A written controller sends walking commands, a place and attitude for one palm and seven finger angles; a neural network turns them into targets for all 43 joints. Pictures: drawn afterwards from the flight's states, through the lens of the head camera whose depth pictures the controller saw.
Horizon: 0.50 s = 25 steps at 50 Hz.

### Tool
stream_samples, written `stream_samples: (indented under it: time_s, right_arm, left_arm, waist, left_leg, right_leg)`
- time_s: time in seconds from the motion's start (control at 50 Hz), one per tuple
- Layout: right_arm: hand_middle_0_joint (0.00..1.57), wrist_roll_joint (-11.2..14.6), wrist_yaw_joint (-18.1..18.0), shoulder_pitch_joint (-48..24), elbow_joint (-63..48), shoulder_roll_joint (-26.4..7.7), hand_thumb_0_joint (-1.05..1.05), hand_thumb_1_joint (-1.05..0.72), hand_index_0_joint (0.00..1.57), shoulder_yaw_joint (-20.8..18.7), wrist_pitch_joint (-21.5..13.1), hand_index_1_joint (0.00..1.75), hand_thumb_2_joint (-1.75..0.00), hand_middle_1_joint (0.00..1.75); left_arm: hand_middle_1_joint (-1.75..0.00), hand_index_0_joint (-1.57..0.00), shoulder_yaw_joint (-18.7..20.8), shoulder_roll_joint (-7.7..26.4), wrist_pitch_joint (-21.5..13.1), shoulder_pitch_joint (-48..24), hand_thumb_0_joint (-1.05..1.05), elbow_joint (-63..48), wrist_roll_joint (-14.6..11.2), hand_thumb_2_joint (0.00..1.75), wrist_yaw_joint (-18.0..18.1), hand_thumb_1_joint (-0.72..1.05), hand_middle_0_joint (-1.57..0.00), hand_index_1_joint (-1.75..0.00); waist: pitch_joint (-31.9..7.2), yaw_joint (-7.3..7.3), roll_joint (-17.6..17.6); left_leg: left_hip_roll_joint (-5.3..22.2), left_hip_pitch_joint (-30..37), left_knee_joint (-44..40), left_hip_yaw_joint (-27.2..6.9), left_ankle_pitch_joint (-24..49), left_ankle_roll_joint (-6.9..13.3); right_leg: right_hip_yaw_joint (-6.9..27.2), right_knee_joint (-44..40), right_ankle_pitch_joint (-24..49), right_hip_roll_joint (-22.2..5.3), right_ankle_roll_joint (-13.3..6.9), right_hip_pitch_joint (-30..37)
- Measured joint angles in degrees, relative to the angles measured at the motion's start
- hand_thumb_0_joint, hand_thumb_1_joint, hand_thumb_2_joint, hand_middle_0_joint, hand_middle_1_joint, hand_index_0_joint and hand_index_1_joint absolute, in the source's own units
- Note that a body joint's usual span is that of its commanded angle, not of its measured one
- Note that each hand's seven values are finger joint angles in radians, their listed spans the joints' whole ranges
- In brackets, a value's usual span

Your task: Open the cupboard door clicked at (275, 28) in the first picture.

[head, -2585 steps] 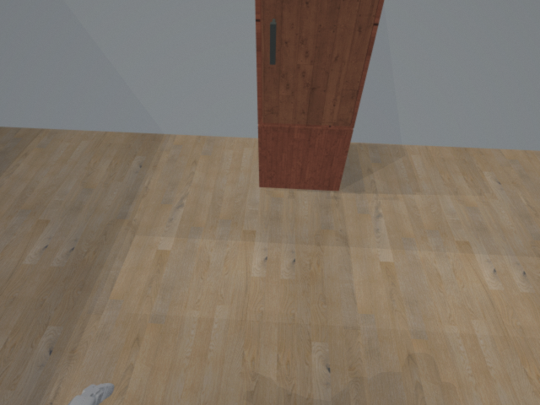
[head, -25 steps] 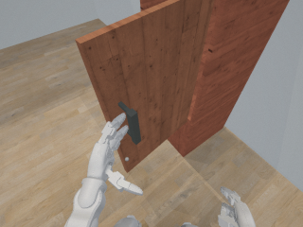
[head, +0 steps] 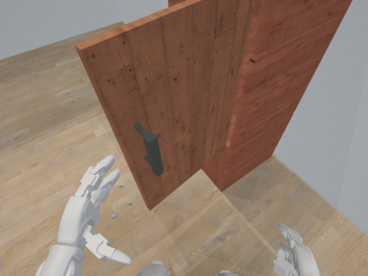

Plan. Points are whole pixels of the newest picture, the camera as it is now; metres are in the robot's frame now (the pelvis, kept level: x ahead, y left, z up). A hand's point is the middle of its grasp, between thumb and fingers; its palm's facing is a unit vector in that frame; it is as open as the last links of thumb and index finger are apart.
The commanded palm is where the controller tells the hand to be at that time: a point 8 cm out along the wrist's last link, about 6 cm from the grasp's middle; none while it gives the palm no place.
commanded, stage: draw the hand back to the body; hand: left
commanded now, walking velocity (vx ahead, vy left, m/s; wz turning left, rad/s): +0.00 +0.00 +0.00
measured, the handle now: (149, 150) +0.36 +0.10 +0.07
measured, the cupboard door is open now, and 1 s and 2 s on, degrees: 97 97 97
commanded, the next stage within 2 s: step back with the hand held close in 1.64 s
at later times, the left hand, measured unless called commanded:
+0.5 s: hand (74, 219) +0.20 +0.19 +0.11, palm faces -0.08 -1.00 -0.05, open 16.3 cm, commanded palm +0.18 +0.25 +0.13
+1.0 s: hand (3, 191) +0.21 +0.27 +0.19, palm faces +0.33 -0.86 -0.39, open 12.2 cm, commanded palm +0.17 +0.31 +0.20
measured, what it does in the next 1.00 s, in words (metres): rises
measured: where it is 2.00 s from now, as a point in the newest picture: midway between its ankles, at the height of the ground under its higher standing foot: outside the picture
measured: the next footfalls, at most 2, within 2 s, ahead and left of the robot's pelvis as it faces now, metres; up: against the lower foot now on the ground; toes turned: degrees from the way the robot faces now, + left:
none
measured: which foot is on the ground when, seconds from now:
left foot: down 0.00-1.00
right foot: down 0.00-1.00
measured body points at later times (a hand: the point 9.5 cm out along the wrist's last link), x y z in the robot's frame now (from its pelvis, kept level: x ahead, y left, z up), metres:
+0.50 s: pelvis +0.00 +0.02 +0.02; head +0.01 +0.01 +0.47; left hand +0.20 +0.25 +0.12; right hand +0.18 -0.21 -0.04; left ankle +0.02 +0.13 -0.67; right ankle -0.01 -0.09 -0.67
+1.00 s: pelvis +0.01 +0.04 +0.06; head +0.00 +0.02 +0.51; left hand +0.19 +0.31 +0.21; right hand +0.19 -0.18 -0.02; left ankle +0.02 +0.14 -0.67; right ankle -0.01 -0.09 -0.67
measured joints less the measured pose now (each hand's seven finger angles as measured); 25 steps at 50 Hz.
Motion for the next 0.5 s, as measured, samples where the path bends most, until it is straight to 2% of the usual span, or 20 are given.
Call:
stream_samples:
  time_s: [0.12, 0.3, 0.5]
  right_arm:
    - [0.20, 0.20, -0.61, -0.13, 0.32, -0.39, 0.01, -0.91, 0.20, 0.13, -1.27, 0.30, -0.90, 0.30]
    - [0.20, 1.35, -1.19, 1.40, -0.53, 1.06, 0.01, -0.91, 0.20, 0.81, -1.12, 0.30, -0.90, 0.30]
    - [0.20, 1.77, -1.85, 1.41, -1.06, 0.27, 0.01, -0.90, 0.20, 1.97, -2.74, 0.30, -0.90, 0.30]
  left_arm:
    - [-0.30, -0.16, -0.36, 0.26, 0.07, -0.68, -0.01, -0.43, -0.84, 0.30, -1.86, -0.50, -0.15, -0.31]
    - [-0.30, -0.16, 2.58, 2.34, 4.66, 2.46, -0.01, -7.36, -2.15, 0.30, -0.40, -0.50, -0.15, -0.30]
    - [-0.30, -0.15, 4.41, 3.97, 9.03, 5.57, -0.01, -9.85, -3.89, 0.30, -2.83, -0.50, -0.15, -0.30]
  waist:
    - [-0.06, -0.01, 0.32]
    - [-0.43, -0.21, 0.66]
    - [0.39, 0.43, 0.76]
  left_leg:
    - [0.04, -1.47, 1.65, -0.30, -0.36, 0.18]
    - [0.11, 3.77, -2.08, 0.51, 0.61, 0.89]
    - [-0.24, 8.55, -5.46, 0.40, 1.86, 1.79]
  right_leg:
    - [-0.29, 1.10, -0.17, 0.05, 0.13, -1.12]
    - [0.57, -3.21, 1.47, 0.17, 0.85, 4.07]
    - [0.48, -7.99, 3.42, -0.05, 1.72, 9.60]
